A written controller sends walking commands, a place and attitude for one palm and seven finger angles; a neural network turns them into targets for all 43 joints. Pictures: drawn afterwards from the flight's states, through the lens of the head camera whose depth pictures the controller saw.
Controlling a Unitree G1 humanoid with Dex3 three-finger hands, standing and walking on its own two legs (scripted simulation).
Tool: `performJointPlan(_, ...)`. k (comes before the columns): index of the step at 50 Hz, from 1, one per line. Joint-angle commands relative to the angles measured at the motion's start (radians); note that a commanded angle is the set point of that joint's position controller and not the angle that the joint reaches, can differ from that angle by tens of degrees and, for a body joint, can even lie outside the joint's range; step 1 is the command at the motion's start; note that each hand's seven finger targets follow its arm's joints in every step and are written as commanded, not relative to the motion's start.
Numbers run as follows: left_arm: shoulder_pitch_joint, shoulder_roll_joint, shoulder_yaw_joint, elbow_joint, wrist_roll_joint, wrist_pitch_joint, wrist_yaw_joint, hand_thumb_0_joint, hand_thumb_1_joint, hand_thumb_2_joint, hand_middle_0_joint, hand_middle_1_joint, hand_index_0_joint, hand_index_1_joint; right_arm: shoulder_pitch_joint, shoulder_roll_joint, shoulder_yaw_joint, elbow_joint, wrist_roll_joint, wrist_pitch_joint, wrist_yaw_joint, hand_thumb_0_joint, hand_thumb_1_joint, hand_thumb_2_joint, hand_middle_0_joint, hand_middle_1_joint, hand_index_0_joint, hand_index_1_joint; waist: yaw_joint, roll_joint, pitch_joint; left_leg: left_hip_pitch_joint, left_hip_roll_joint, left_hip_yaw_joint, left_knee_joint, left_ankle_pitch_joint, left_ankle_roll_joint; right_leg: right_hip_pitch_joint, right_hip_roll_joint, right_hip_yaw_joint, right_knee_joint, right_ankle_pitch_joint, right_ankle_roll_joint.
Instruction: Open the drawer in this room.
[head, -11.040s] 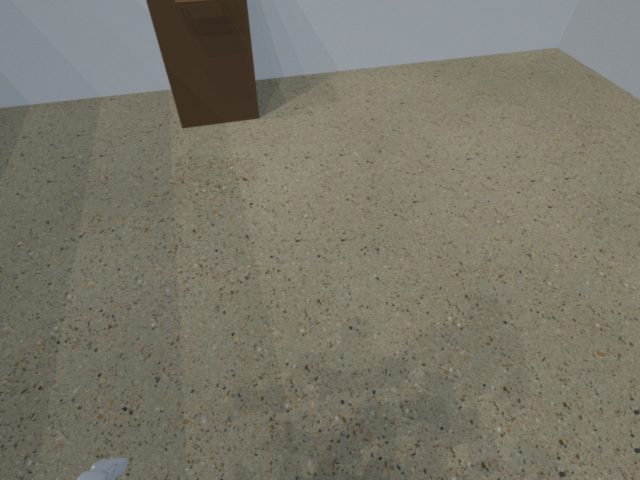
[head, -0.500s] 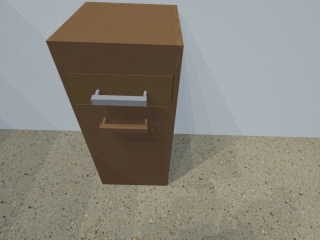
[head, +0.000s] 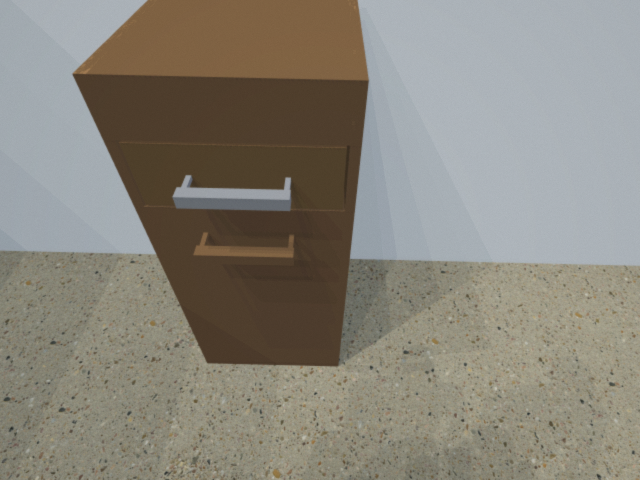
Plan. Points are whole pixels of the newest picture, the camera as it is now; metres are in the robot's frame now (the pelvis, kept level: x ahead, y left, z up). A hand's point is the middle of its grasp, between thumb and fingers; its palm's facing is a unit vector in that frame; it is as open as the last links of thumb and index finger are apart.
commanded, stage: shuffle to correct the standing spot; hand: left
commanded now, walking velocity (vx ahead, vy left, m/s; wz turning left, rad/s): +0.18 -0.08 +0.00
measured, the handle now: (235, 190) +0.57 +0.19 +0.03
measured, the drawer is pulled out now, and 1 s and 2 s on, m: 0.00 0.00 0.00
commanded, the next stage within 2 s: come to a stop and stand still in 0.04 s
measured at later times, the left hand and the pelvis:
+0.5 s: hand out of the picture +0.15 +0.18 -0.17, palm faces +0.05 -0.97 -0.26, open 7.3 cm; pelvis +0.08 -0.01 -0.01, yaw +2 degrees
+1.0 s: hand out of the picture +0.08 +0.19 -0.17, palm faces +0.01 -0.98 -0.22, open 7.4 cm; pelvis +0.05 +0.01 +0.01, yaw -1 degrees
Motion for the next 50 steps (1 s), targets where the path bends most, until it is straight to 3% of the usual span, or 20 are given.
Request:
performJointPlan(1, 0.097, 0.128, 0.034, -0.012, -0.002, -0.021, 0.014, 0.0, 0.9, 0.9, -0.2, -0.3, -0.2, -0.3, -0.014, -0.033, -0.008, -0.066, -0.003, -0.032, -0.001, 0.0, -0.9, -0.9, 0.2, 0.3, 0.2, 0.3, 0.001, -0.201, 0.114, -0.191, 0.007, 0.039, 0.08, -0.048, 0.012, 0.02, -0.212, 0.307, -0.271, -0.125, -0.174)
performJointPlan(4, 0.013, 0.085, 0.027, -0.03, -0.001, -0.014, 0.009, 0.0, 0.9, 0.9, -0.2, -0.3, -0.2, -0.3, 0.109, -0.044, -0.006, -0.009, -0.002, -0.047, -0.004, 0.0, -0.9, -0.9, 0.2, 0.3, 0.2, 0.3, -0.062, -0.014, 0.104, 0.059, 0.06, -0.023, -0.148, 0.083, 0.027, -0.131, -0.085, 0.105, -0.059, -0.012, -0.112)
performJointPlan(5, -0.014, 0.054, 0.024, -0.043, 0.001, -0.013, 0.003, 0.0, 0.9, 0.9, -0.2, -0.3, -0.2, -0.3, 0.189, -0.099, -0.023, 0.028, -0.009, -0.056, -0.013, 0.0, -0.9, -0.9, 0.2, 0.3, 0.2, 0.3, -0.081, 0.176, 0.096, 0.181, 0.196, -0.205, -0.239, 0.224, 0.078, -0.251, -0.002, -0.011, 0.16, 0.013, -0.061)
performJointPlan(6, -0.081, 0.041, 0.015, -0.077, 0.007, -0.016, 0.002, 0.0, 0.9, 0.9, -0.2, -0.3, -0.2, -0.3, 0.265, -0.149, -0.037, 0.054, -0.018, -0.059, -0.027, 0.0, -0.9, -0.9, 0.2, 0.3, 0.2, 0.3, -0.11, 0.296, 0.122, 0.286, 0.337, -0.367, -0.315, 0.454, 0.153, -0.43, 0.025, -0.08, 0.344, -0.189, -0.032)
performJointPlan(8, -0.16, 0.058, 0.022, -0.108, 0.012, -0.016, -0.005, 0.0, 0.9, 0.9, -0.2, -0.3, -0.2, -0.3, 0.251, -0.131, -0.025, 0.049, -0.019, -0.061, -0.039, 0.0, -0.9, -0.9, 0.2, 0.3, 0.2, 0.3, -0.092, 0.092, 0.16, 0.287, 0.402, -0.353, -0.281, 0.733, 0.23, -0.514, -0.058, -0.004, 0.485, -0.231, -0.04)
performJointPlan(12, -0.165, 0.006, 0.02, -0.116, -0.003, -0.003, -0.018, 0.0, 0.9, 0.9, -0.2, -0.3, -0.2, -0.3, 0.076, -0.116, -0.015, -0.008, -0.02, -0.059, -0.044, 0.0, -0.9, -0.9, 0.2, 0.3, 0.2, 0.3, -0.029, 0.116, 0.116, 0.107, 0.252, -0.081, -0.254, 0.835, 0.124, -0.232, -0.063, -0.056, 0.213, -0.054, -0.02)
performJointPlan(15, -0.04, 0.043, 0.027, -0.063, -0.009, 0.004, -0.004, 0.0, 0.9, 0.9, -0.2, -0.3, -0.2, -0.3, 0.031, -0.112, -0.019, -0.008, -0.004, -0.042, -0.045, 0.0, -0.9, -0.9, 0.2, 0.3, 0.2, 0.3, 0.036, 0.105, 0.064, 0.036, 0.184, -0.023, -0.146, 0.793, 0.053, 0.044, -0.025, -0.083, -0.02, 0.223, -0.019)
performJointPlan(16, 0.019, 0.093, 0.034, -0.051, -0.005, -0.003, 0.003, 0.0, 0.9, 0.9, -0.2, -0.3, -0.2, -0.3, 0.036, -0.102, -0.021, -0.01, 0.001, -0.037, -0.041, 0.0, -0.9, -0.9, 0.2, 0.3, 0.2, 0.3, 0.056, 0.037, 0.021, 0.007, 0.146, -0.01, -0.066, 0.662, 0.019, 0.151, -0.061, -0.048, -0.071, 0.449, -0.027)
performJointPlan(18, 0.032, 0.204, 0.049, -0.056, -0.007, -0.015, 0.021, 0.0, 0.9, 0.9, -0.2, -0.3, -0.2, -0.3, 0.125, -0.048, -0.033, -0.018, 0.015, -0.021, -0.03, 0.0, -0.9, -0.9, 0.2, 0.3, 0.2, 0.3, 0.023, -0.128, -0.106, -0.113, -0.008, 0.033, 0.161, 0.005, -0.036, 0.304, -0.328, 0.151, -0.031, 1.127, -0.169)
performJointPlan(19, 0.016, 0.218, 0.052, -0.061, -0.006, -0.017, 0.03, 0.0, 0.9, 0.9, -0.2, -0.3, -0.2, -0.3, 0.085, -0.022, -0.037, -0.026, 0.021, -0.009, -0.034, 0.0, -0.9, -0.9, 0.2, 0.3, 0.2, 0.3, 0.028, -0.188, -0.119, -0.123, -0.007, 0.019, 0.308, -0.232, -0.044, 0.283, -0.395, 0.181, -0.06, 1.249, -0.236)
performJointPlan(22, -0.141, 0.196, 0.05, -0.11, 0.005, 0.002, 0.043, 0.0, 0.9, 0.9, -0.2, -0.3, -0.2, -0.3, -0.02, -0.023, -0.039, -0.057, 0.017, 0.017, -0.023, 0.0, -0.9, -0.9, 0.2, 0.3, 0.2, 0.3, 0.017, -0.205, -0.041, -0.162, 0.023, -0.046, 0.399, -0.265, -0.045, 0.123, -0.37, 0.134, -0.102, 0.998, -0.259)
performJointPlan(27, -0.273, 0.214, 0.067, -0.17, 0.003, 0.034, 0.035, 0.0, 0.9, 0.9, -0.2, -0.3, -0.2, -0.3, 0.069, -0.023, -0.042, -0.047, 0.005, 0.022, -0.005, 0.0, -0.9, -0.9, 0.2, 0.3, 0.2, 0.3, -0.043, -0.208, -0.047, 0.015, 0.008, 0.045, 0.017, 0.038, -0.059, -0.044, -0.275, 0.052, -0.087, 0.456, -0.153)
performJointPlan(28, -0.273, 0.196, 0.065, -0.172, -0.001, 0.04, 0.031, 0.0, 0.9, 0.9, -0.2, -0.3, -0.2, -0.3, 0.093, -0.031, -0.043, -0.044, 0.003, 0.013, -0.001, 0.0, -0.9, -0.9, 0.2, 0.3, 0.2, 0.3, -0.054, -0.142, -0.051, 0.087, 0.02, 0.041, -0.123, 0.159, -0.053, -0.087, -0.227, 0.026, -0.032, 0.316, -0.109)
performJointPlan(30, -0.258, 0.096, 0.046, -0.205, -0.015, 0.055, 0.022, 0.0, 0.9, 0.9, -0.2, -0.3, -0.2, -0.3, 0.0, -0.164, -0.055, -0.113, -0.02, -0.001, -0.002, 0.0, -0.9, -0.9, 0.2, 0.3, 0.2, 0.3, -0.029, 0.253, 0.048, -0.109, 0.321, -0.324, -0.376, 0.264, 0.09, -0.161, -0.029, -0.055, 0.2, -0.169, 0.009)
performJointPlan(31, -0.292, 0.113, 0.044, -0.198, -0.001, 0.065, 0.027, 0.0, 0.9, 0.9, -0.2, -0.3, -0.2, -0.3, -0.059, -0.163, -0.054, -0.128, -0.024, -0.007, -0.011, 0.0, -0.9, -0.9, 0.2, 0.3, 0.2, 0.3, -0.037, 0.238, 0.09, -0.184, 0.339, -0.358, -0.421, 0.284, 0.127, -0.137, -0.029, 0.032, 0.35, -0.22, 0.003)
performJointPlan(34, -0.198, 0.106, 0.04, -0.14, 0.001, 0.048, 0.014, 0.0, 0.9, 0.9, -0.2, -0.3, -0.2, -0.3, -0.144, -0.132, -0.032, -0.134, -0.02, -0.022, -0.023, 0.0, -0.9, -0.9, 0.2, 0.3, 0.2, 0.3, 0.019, 0.118, 0.029, -0.003, 0.258, -0.19, -0.329, 0.509, 0.128, -0.167, -0.035, 0.057, 0.377, -0.111, 0.012)
performJointPlan(39, -0.243, 0.098, 0.024, -0.137, -0.003, 0.041, 0.005, 0.0, 0.9, 0.9, -0.2, -0.3, -0.2, -0.3, -0.054, -0.167, -0.045, -0.092, -0.018, -0.016, -0.034, 0.0, -0.9, -0.9, 0.2, 0.3, 0.2, 0.3, -0.044, 0.078, -0.033, 0.249, 0.276, -0.146, -0.249, 0.822, 0.137, -0.156, -0.028, 0.004, 0.17, -0.147, 0.024)
performJointPlan(45, -0.153, 0.104, 0.021, -0.097, -0.005, 0.035, 0.009, 0.0, 0.9, 0.9, -0.2, -0.3, -0.2, -0.3, -0.085, -0.17, -0.044, -0.072, -0.009, -0.006, -0.028, 0.0, -0.9, -0.9, 0.2, 0.3, 0.2, 0.3, -0.012, 0.095, -0.054, 0.168, 0.229, -0.115, -0.215, 0.664, 0.087, 0.032, -0.025, -0.018, -0.1, 0.023, 0.002)
performJointPlan(48, -0.125, 0.143, 0.011, -0.067, -0.005, 0.014, 0.023, 0.0, 0.9, 0.9, -0.2, -0.3, -0.2, -0.3, -0.101, -0.094, -0.025, -0.065, 0.005, -0.008, -0.014, 0.0, -0.9, -0.9, 0.2, 0.3, 0.2, 0.3, -0.017, -0.056, -0.01, 0.016, 0.106, -0.031, -0.203, 0.297, -0.011, 0.126, -0.143, 0.088, -0.199, 0.336, -0.047)
performJointPlan(50, -0.126, 0.148, 0.003, -0.05, -0.006, 0.002, 0.023, 0.0, 0.9, 0.9, -0.2, -0.3, -0.2, -0.3, -0.115, -0.082, -0.015, -0.042, 0.001, 0.001, -0.01, 0.0, -0.9, -0.9, 0.2, 0.3, 0.2, 0.3, -0.021, -0.148, -0.007, 0.075, 0.085, -0.006, -0.21, 0.235, -0.028, 0.063, -0.142, 0.104, -0.205, 0.319, -0.058)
